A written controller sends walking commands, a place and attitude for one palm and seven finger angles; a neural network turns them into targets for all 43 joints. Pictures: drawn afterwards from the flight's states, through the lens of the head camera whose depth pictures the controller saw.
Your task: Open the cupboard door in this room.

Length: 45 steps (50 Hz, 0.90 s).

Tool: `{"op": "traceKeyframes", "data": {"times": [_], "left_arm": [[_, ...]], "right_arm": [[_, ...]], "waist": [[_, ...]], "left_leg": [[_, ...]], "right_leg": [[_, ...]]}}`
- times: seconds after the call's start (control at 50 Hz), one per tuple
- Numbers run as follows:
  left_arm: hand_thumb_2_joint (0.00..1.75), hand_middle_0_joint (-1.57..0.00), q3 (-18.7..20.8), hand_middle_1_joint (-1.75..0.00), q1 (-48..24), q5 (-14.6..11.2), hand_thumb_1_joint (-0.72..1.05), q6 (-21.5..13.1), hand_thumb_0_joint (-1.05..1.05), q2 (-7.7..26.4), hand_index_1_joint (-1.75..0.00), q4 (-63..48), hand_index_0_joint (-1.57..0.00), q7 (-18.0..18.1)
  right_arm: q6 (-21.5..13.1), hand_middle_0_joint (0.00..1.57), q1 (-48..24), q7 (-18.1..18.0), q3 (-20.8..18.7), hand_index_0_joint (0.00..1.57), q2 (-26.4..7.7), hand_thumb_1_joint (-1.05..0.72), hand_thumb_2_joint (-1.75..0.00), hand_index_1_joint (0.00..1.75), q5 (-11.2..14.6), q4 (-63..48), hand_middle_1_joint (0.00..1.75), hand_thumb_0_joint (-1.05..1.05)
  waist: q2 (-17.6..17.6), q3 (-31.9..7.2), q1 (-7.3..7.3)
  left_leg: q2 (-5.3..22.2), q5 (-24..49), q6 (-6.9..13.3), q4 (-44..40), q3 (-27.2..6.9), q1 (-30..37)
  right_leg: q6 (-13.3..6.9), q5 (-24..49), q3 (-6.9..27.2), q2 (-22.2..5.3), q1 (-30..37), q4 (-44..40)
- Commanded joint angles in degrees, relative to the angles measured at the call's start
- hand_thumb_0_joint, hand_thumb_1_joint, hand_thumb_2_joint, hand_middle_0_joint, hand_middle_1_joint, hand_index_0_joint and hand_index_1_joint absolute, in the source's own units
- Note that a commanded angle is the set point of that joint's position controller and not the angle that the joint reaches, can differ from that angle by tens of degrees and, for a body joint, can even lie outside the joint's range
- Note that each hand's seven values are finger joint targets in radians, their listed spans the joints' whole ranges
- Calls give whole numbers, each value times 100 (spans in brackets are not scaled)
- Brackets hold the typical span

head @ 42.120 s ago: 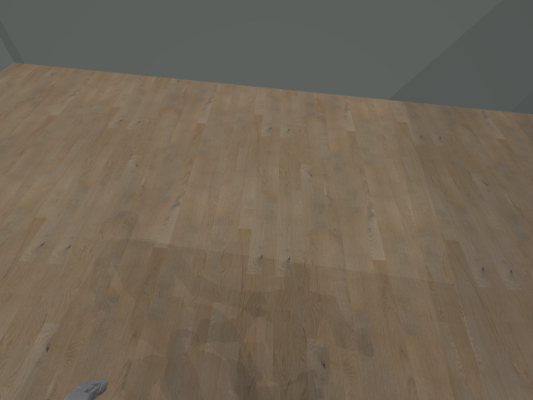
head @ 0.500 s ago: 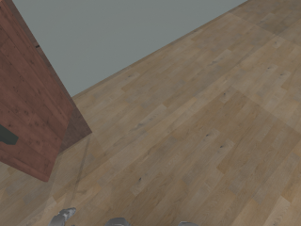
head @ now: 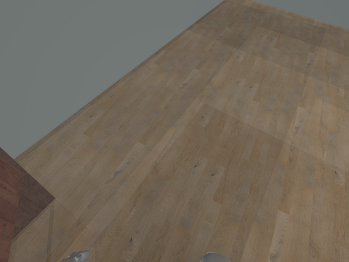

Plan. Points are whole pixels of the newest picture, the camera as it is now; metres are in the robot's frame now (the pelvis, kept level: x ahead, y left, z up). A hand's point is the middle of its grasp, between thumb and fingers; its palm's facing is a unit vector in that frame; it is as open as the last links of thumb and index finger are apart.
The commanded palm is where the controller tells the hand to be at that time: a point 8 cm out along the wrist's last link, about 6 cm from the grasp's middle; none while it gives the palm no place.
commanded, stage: walk to a spot facing it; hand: left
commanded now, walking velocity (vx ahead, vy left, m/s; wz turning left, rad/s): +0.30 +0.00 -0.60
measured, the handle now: out of the picture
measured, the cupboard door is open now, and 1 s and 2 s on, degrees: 48 48 48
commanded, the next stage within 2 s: turn to face it in 1.26 s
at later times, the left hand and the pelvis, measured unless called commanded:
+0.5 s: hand (133, 225) +0.23 +0.12 -0.18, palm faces -0.20 -0.96 -0.17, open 7.4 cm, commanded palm none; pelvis +0.19 -0.06 -0.01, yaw -15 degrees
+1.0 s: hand (186, 124) +0.61 -0.02 -0.16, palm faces -0.53 -0.82 -0.21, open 7.4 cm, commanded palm none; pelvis +0.40 -0.13 -0.01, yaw -29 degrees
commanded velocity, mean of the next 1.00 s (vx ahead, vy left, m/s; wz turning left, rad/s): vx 0.35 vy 0.00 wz -0.42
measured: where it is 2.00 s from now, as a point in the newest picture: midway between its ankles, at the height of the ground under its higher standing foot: (222, 186)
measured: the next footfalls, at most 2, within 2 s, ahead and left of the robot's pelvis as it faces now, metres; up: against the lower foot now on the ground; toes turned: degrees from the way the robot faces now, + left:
right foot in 0.16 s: +0.11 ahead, -0.15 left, +0.00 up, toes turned -13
left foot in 0.58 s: +0.40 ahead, +0.03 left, +0.00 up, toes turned -12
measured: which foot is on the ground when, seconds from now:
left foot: down 0.00-0.16, up 0.18-0.56, down 0.58-1.00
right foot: up 0.00-0.14, down 0.16-0.58, up 0.60-1.00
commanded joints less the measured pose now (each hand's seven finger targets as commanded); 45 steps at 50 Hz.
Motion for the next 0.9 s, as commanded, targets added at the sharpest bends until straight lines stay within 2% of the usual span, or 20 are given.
{"op": "traceKeyframes", "data": {"times": [0.0,0.06,0.08,0.1,0.12,0.14,0.16,0.18,0.22,0.26,0.46,0.5,0.52,0.54,0.56,0.58,0.6,0.66,0.72,0.88], "left_arm": [[90,-20,-47,-30,-905,-30,90,-248,0,81,-30,-647,-20,-50],[90,-20,-33,-30,-793,-24,90,-283,0,169,-30,-587,-20,-37],[90,-20,-2,-30,-489,-22,90,-295,0,225,-30,-461,-20,-27],[90,-20,67,-30,240,-11,90,-339,0,430,-30,-203,-20,9],[90,-20,229,-30,1290,19,90,-427,0,1059,-30,92,-20,94],[90,-20,385,-30,1957,-70,90,-445,0,1723,-30,287,-20,216],[90,-20,375,-30,1887,-126,90,-429,0,1611,-30,274,-20,326],[90,-20,298,-30,1412,-136,90,-448,0,1303,-30,184,-20,376],[90,-20,157,-30,663,-113,90,-490,0,896,-30,1,-20,402],[90,-20,116,-30,498,-61,90,-581,0,744,-30,-15,-20,384],[90,-20,110,-30,1007,-56,90,-676,0,759,-30,358,-20,372],[90,-20,121,-30,769,-97,90,-674,0,712,-30,304,-20,387],[90,-20,106,-30,690,-118,90,-673,0,611,-30,267,-20,375],[90,-20,74,-30,975,-171,90,-656,0,279,-30,201,-20,334],[90,-20,-32,-30,986,-173,90,-685,0,185,-30,108,-20,306],[90,-20,12,-30,657,-116,90,-682,0,293,-30,24,-20,310],[90,-20,31,-30,500,-51,90,-677,0,233,-30,18,-20,280],[90,-20,23,-30,597,15,90,-483,0,45,-30,194,-20,147],[90,-20,-25,-30,556,7,90,-371,0,-111,-30,168,-20,96],[90,-20,-111,-30,-707,-1,90,-359,0,-139,-30,-179,-20,42]], "right_arm": [[-134,20,566,-14,-352,20,-1228,-90,-90,30,-5,-156,30,0],[-112,20,542,27,-371,20,-1268,-90,-90,30,-19,-112,30,0],[-106,20,417,28,-364,20,-1274,-90,-90,30,-3,-131,30,0],[-109,20,249,45,-347,20,-1243,-90,-90,30,36,-163,30,0],[-136,20,-45,114,-271,20,-965,-90,-90,30,161,-351,30,0],[-153,20,-537,135,-179,20,-695,-90,-90,30,205,-725,30,0],[-128,20,-851,103,-269,20,-977,-90,-90,30,170,-743,30,0],[-139,20,-878,108,-309,20,-954,-90,-90,30,188,-623,30,0],[-88,20,-800,107,-311,20,-843,-90,-90,30,130,-458,30,0],[-24,20,-588,146,-307,20,-643,-90,-90,30,95,-301,30,0],[-202,20,-1514,215,-283,20,-500,-90,-90,30,146,-611,30,0],[-267,20,-804,140,-315,20,-665,-90,-90,30,126,-370,30,0],[-298,20,27,66,-390,20,-952,-90,-90,30,97,-83,30,0],[-340,20,905,1,-556,20,-1647,-90,-90,30,-35,95,30,0],[-276,20,1376,-29,-556,20,-1925,-90,-90,30,-24,141,30,0],[-222,20,1012,-35,-496,20,-1709,-90,-90,30,-12,55,30,0],[-234,20,485,7,-425,20,-1398,-90,-90,30,-5,-67,30,0],[-327,20,-264,-17,-238,20,-763,-90,-90,30,39,-141,30,0],[-408,20,36,-34,-216,20,-736,-90,-90,30,73,19,30,0],[-304,20,655,49,-259,20,-816,-90,-90,30,18,372,30,0]], "waist": [[1155,-75,-360],[1156,-82,-282],[1070,-195,-85],[544,-459,315],[-859,-978,867],[-2206,-1062,1091],[-1335,-705,1008],[-959,-433,766],[-758,-147,290],[-683,-156,69],[-726,-62,223],[-469,-171,-227],[-11,-574,-576],[1484,-1351,-838],[2205,-1688,-880],[1422,-1087,-752],[871,-487,-510],[1226,257,37],[1005,-197,82],[740,268,-215]], "left_leg": [[1200,222,666,-1061,-490,541],[1271,420,578,-683,-194,424],[1194,528,485,-249,-22,183],[923,980,314,810,265,-358],[441,405,37,2580,756,-1857],[-341,-2169,-182,4231,313,-3395],[-102,-1836,-102,4773,-681,-3733],[165,-1197,-99,4814,-856,-3732],[283,-751,-243,4233,-884,-3058],[103,-445,-277,3644,-715,-2387],[-389,231,-143,1347,-528,-1920],[-562,585,-20,582,-431,-538],[-398,683,97,342,-615,880],[1184,289,654,117,-2632,2283],[2215,26,1155,-652,-3999,2521],[2315,-290,1366,-942,-4112,1827],[2032,-891,1234,-1097,-3476,800],[1360,-505,679,-1407,-1856,-405],[1089,834,705,-1332,-919,-2],[1181,828,772,-1466,-212,220]], "right_leg": [[-36,-27,-340,-9,-189,-1146],[-160,-141,-558,142,516,-1847],[-227,142,-617,239,1137,-2189],[-395,327,-610,393,2317,-2591],[-876,-637,1029,-731,4047,-3232],[-1524,-236,3706,-2129,4490,-4099],[-1678,141,3637,-2141,4160,-4123],[-1650,154,3055,-1902,3682,-4080],[-1409,1072,2103,-1474,2608,-4059],[-1296,1701,1522,-1111,2072,-4060],[-1160,2681,1551,-932,2666,-3714],[-980,3074,1308,-707,2074,-3089],[-774,2896,1122,-418,1373,-2113],[-429,988,508,336,122,-328],[-341,-1269,421,678,-511,1441],[-391,-1113,738,300,-891,2118],[-371,-740,590,93,-1005,2342],[-216,397,537,-284,-801,2055],[-124,715,336,-289,-707,1274],[-183,1102,-249,-247,-312,-1231]]}}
